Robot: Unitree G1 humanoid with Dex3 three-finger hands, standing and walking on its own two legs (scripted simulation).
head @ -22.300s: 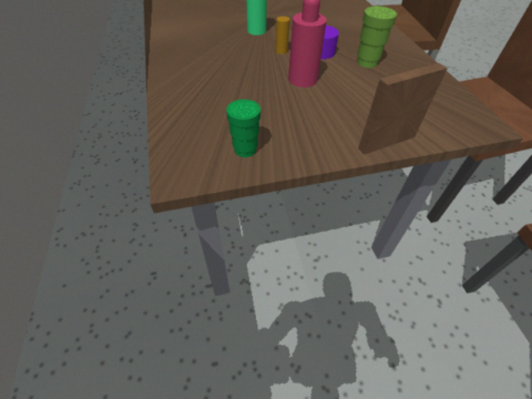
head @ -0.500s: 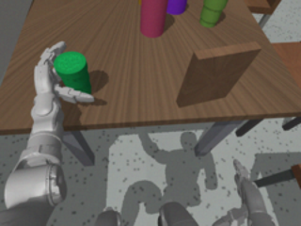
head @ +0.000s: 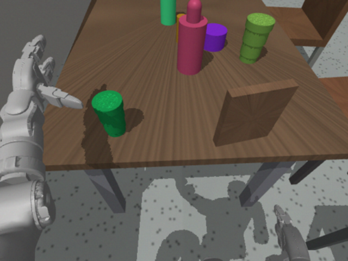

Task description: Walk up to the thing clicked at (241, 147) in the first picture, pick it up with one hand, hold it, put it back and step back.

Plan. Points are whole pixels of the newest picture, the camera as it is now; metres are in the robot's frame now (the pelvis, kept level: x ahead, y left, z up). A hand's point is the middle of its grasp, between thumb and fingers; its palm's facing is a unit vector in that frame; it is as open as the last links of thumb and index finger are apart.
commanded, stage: rise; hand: left
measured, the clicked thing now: (112, 116) +0.47 +0.14 +0.05
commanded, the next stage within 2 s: sink last in 0.02 s
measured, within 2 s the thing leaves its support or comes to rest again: neither
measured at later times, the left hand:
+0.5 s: hand (22, 147) +0.31 +0.26 +0.15, palm faces +0.29 -0.90 -0.32, open 17.6 cm
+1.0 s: hand out of the picture +0.15 +0.24 +0.14, palm faces +0.38 -0.83 -0.41, open 17.5 cm
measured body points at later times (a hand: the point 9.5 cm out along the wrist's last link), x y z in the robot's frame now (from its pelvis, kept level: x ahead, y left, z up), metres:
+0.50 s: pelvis +0.00 +0.00 +0.01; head +0.01 -0.02 +0.46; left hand +0.29 +0.31 +0.17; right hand +0.16 -0.27 -0.05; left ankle +0.00 +0.11 -0.70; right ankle +0.00 -0.15 -0.70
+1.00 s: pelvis -0.02 -0.02 +0.01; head -0.02 -0.04 +0.46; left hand +0.12 +0.28 +0.17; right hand +0.16 -0.28 -0.04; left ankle +0.00 +0.11 -0.70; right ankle +0.00 -0.15 -0.70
